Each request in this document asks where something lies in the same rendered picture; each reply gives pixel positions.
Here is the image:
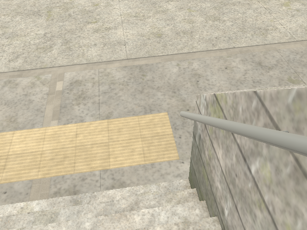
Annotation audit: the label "stairs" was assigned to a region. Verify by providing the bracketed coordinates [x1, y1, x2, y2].
[0, 178, 222, 230]

